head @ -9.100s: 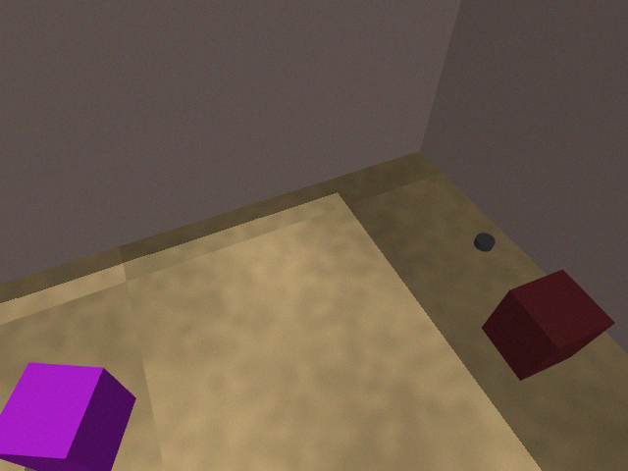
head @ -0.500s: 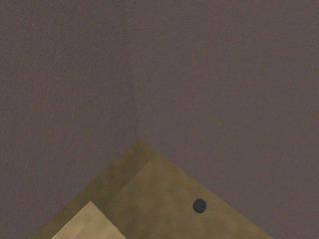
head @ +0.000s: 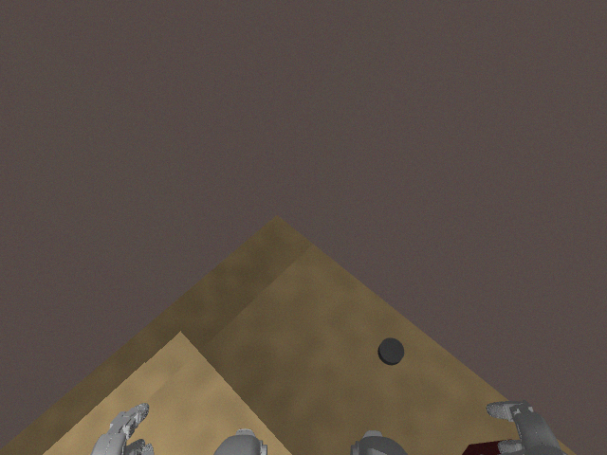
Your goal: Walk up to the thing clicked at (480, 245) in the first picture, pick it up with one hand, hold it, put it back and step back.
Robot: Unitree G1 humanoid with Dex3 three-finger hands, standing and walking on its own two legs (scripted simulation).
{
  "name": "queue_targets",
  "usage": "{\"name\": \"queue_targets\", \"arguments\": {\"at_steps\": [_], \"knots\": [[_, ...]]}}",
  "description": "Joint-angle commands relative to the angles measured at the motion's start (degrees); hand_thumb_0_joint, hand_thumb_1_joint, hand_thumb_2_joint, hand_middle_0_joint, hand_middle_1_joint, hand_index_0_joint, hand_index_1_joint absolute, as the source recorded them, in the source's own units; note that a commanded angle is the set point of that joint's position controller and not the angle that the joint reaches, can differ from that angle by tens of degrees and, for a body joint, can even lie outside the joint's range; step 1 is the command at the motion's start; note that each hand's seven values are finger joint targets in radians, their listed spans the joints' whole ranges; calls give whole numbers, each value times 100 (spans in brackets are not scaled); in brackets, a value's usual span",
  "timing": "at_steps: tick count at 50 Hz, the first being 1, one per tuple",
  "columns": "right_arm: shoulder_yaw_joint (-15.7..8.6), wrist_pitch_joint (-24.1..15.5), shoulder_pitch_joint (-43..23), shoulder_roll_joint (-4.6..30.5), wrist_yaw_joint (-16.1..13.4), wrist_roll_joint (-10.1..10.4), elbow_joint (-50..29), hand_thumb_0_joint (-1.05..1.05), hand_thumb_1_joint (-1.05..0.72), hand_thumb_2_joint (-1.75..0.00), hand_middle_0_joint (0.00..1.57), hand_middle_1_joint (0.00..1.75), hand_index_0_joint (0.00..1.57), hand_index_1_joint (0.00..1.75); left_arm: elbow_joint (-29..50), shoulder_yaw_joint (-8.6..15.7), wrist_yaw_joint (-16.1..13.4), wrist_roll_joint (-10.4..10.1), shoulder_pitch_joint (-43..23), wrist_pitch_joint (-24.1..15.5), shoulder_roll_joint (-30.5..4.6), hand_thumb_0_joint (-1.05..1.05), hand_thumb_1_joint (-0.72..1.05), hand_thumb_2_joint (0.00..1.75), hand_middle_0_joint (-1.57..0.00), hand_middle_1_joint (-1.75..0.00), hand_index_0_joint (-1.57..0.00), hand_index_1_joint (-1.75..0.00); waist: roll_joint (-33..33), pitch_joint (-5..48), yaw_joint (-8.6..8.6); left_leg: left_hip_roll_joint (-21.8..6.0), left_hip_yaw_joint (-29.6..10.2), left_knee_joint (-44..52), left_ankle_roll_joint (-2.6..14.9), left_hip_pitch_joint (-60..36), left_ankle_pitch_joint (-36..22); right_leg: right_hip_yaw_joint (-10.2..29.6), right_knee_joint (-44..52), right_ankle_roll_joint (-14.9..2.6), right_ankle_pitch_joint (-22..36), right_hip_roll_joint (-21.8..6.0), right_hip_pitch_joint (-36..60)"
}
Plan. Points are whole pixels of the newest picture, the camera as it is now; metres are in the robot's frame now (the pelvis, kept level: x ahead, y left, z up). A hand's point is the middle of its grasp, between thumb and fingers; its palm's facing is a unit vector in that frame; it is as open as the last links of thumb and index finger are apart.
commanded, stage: rise first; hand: right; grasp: from above
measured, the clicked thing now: (390, 351) +0.43 -0.25 -0.71
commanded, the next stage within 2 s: none
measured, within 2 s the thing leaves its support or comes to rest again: neither
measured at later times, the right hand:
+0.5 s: hand out of the picture +0.13 -0.26 -0.21, palm faces -0.20 +0.85 -0.50, open 14.2 cm
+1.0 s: hand (452, 402) +0.25 -0.30 -0.42, palm faces -0.47 +0.37 -0.80, open 14.1 cm
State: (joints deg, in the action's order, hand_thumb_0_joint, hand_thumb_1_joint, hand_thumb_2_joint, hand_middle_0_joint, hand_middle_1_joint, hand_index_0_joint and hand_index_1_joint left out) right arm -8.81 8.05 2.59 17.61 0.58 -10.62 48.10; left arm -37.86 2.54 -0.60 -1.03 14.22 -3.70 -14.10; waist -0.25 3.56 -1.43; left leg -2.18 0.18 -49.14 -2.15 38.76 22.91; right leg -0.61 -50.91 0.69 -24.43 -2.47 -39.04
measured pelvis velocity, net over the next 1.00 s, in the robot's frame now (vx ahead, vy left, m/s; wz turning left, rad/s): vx -0.08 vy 0.00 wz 0.01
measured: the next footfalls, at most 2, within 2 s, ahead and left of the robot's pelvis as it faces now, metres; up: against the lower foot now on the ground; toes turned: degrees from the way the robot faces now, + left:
none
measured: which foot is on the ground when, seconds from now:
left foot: down 0.00-1.00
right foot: down 0.00-1.00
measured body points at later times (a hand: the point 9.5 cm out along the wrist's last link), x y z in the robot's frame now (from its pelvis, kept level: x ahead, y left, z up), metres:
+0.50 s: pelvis -0.01 +0.00 -0.07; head +0.10 -0.02 +0.36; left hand +0.18 +0.24 -0.16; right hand +0.14 -0.30 -0.18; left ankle +0.01 +0.15 -0.69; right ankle +0.00 -0.12 -0.69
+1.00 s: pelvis -0.08 +0.00 -0.28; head +0.14 -0.01 +0.12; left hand +0.09 +0.28 -0.41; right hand +0.27 -0.32 -0.37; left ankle +0.01 +0.15 -0.69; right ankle +0.00 -0.12 -0.69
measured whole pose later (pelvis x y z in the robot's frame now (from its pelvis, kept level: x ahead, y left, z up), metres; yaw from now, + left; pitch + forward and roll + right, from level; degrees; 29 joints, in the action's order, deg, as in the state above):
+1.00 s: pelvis -0.08 +0.00 -0.28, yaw +1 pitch +34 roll +3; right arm -9.0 -10.3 -22.1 30.7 -6.2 -46.7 47.8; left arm -39.2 4.1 2.6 1.2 3.6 -8.8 -17.1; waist -1.2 6.8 -1.0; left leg -2.0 -0.2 -113.7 -2.4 109.6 38.0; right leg 3.9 -116.0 1.2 -39.2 -1.6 -110.8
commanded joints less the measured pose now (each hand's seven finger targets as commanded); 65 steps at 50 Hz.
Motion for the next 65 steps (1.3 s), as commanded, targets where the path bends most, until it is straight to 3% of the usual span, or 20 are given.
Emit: {"name": "queue_targets", "arguments": {"at_steps": [1, 6, 10, 14, 20, 23, 28, 33, 37, 39, 41, 45, 47, 52, 54, 55, 56, 58, 61, 65], "knots": [[-378, -218, 96, 1178, -196, -179, -1448, 0, 57, -102, 7, 109, 6, 110, 852, 353, -65, 34, -73, -406, -846, 0, 84, 88, -20, -30, -20, -30, -314, 1609, 82, 235, 220, -184, 303, -129, -1114, -1, -17, -30, 1522, 180, 304], [-371, 7, 701, 1158, -207, -343, -2205, 0, 60, -104, 7, 106, 4, 109, 1030, 373, -122, 53, -127, -478, -811, 0, 84, 88, -20, -30, -20, -30, -406, 1724, 82, 230, 210, -402, 303, 104, -998, 90, -201, -22, 1424, 128, 154], [-289, 218, 1010, 1022, -162, -346, -2582, 0, 60, -102, 8, 105, 6, 108, 1131, 351, -132, 78, -267, -565, -833, 0, 87, 89, -20, -30, -20, -30, -446, 1635, 29, 231, 257, -654, 305, 471, -759, 244, -353, -8, 1197, 66, -123], [-225, 334, 1162, 959, -170, -453, -2784, 0, 59, -100, 8, 107, 7, 108, 1249, 284, -148, 91, -274, -652, -759, 0, 88, 90, -20, -30, -20, -30, -275, 1774, -53, 228, 247, -864, 305, 681, -774, 161, -744, -58, 1164, 106, -458], [-335, 258, 1428, 1078, -197, -567, -3202, 0, 59, -100, 8, 106, 7, 107, 1419, 271, -120, 98, -375, -801, -733, 0, 89, 90, -20, -30, -20, -30, -418, 2013, 60, 218, 237, -1398, 327, 1207, -546, 206, -1177, -57, 936, 126, -926], [-319, 176, 1122, 1184, -219, -672, -3226, 0, 59, -99, 9, 107, 8, 108, 1394, 267, -117, 86, -432, -860, -777, 0, 90, 90, -20, -30, -20, -30, -378, 1982, -43, 208, 214, -1674, 322, 1538, -492, 217, -1462, -68, 828, 134, -1251], [-338, -279, 161, 1542, -250, -1253, -2562, 0, 58, -100, 9, 105, 7, 107, 1250, 332, -81, 92, -561, -973, -862, 0, 88, 89, -20, -30, -20, -30, -208, 1932, -144, 180, 117, -2276, 312, 2526, 144, 156, -2283, -146, -12, 199, -2364], [-174, -969, -482, 1657, -319, -1924, -2079, 0, 55, -100, 8, 106, 7, 107, 998, 405, 17, 98, -612, -1067, -994, 0, 85, 89, -20, -30, -20, -30, -400, 2638, -96, 167, 102, -3304, 343, 3411, 59, 229, -3088, -95, 101, 220, -2986], [-476, -1444, -909, 2247, -511, -2483, -1733, 0, 56, -100, 8, 107, 7, 107, 782, 472, 103, 96, -598, -1016, -1164, 0, 88, 89, -20, -30, -20, -30, -662, 3304, 77, 170, 138, -4141, 372, 4189, -181, 276, -3807, -67, 563, 208, -3314], [-471, -1558, -1204, 2354, -633, -2701, -1726, 0, 56, -100, 7, 107, 7, 108, 701, 509, 141, 97, -543, -961, -1209, 0, 88, 90, -20, -30, -20, -30, -757, 3605, 73, 158, 163, -4401, 374, 4368, -285, 274, -4068, -49, 687, 212, -3389], [-423, -1605, -1521, 2322, -733, -2929, -1309, 0, 57, -101, 6, 108, 6, 108, 576, 513, 181, 104, -487, -892, -1229, 0, 89, 90, -20, -30, -20, -30, -587, 3627, 28, 159, 225, -4631, 367, 4578, -295, 279, -4344, -56, 692, 215, -3731], [-464, -1783, -2562, 2702, -849, -3377, -828, 0, 56, -103, 6, 106, 5, 107, 383, 583, 265, 160, -329, -761, -1267, 0, 87, 89, -20, -30, -20, -30, -257, 3961, 12, 155, 234, -4930, 323, 4767, 1, 166, -5015, -144, 230, 258, -4538], [-641, -1908, -3088, 3147, -939, -3597, -771, 0, 57, -103, 7, 106, 6, 107, 301, 581, 287, 197, -233, -699, -1301, 0, 88, 90, -20, -30, -20, -30, -136, 4312, 46, 154, 202, -5077, 299, 4688, 49, 93, -5336, -180, 115, 271, -4826], [-657, -2230, -4221, 3657, -1057, -4198, -329, 0, 56, -103, 6, 106, 6, 107, 136, 541, 330, 279, -183, -533, -1354, 0, 89, 90, -20, -30, -20, -30, -249, 4294, -28, 173, 266, -5371, 296, 5281, 859, 48, -5760, -227, -664, 296, -5398], [-531, -2333, -4507, 3664, -1112, -4377, -99, 0, 58, -105, 7, 105, 5, 107, 97, 514, 348, 299, -88, -471, -1341, 0, 90, 90, -20, -30, -20, -30, -245, 4278, -133, 200, 316, -5471, 294, 5391, 1090, 49, -5882, -242, -890, 311, -5619], [-548, -2381, -4703, 3731, -1163, -4430, -80, 0, 57, -104, 6, 106, 6, 106, 60, 512, 351, 319, -113, -443, -1365, 0, 90, 90, -20, -30, -20, -30, -333, 4226, -132, 205, 354, -5539, 305, 5635, 1243, 92, -5907, -232, -1010, 304, -5570], [-425, -2419, -4809, 3683, -1185, -4518, 143, 0, 57, -105, 6, 105, 6, 106, 31, 492, 364, 348, -96, -417, -1367, 0, 90, 90, -20, -30, -20, -30, -396, 3988, -241, 223, 408, -5618, 311, 5832, 1452, 118, -5914, -225, -1239, 299, -5741], [-497, -2514, -5015, 3927, -1275, -4691, 405, 0, 57, -105, 6, 104, 5, 105, -1, 461, 386, 383, -122, -340, -1415, 0, 90, 90, -20, -30, -20, -30, -615, 3745, -238, 233, 496, -5798, 322, 6215, 1705, 227, -5899, -221, -1614, 298, -5844], [-384, -2574, -5156, 3831, -1407, -4982, 701, 0, 56, -105, 6, 103, 5, 104, -73, 427, 443, 442, -72, -192, -1441, 0, 90, 90, -20, -30, -20, -30, -879, 3677, -281, 218, 631, -6084, 347, 6613, 1558, 362, -5908, -193, -1652, 289, -5666], [-412, -2607, -5523, 4098, -1670, -5354, 1003, 0, 55, -103, 6, 102, 5, 102, -156, 354, 499, 511, 0, 2, -1462, 0, 90, 90, -20, -30, -20, -30, -1061, 3742, -362, 198, 673, -6340, 390, 6858, 1270, 348, -6184, -183, -1254, 333, -5692]]}}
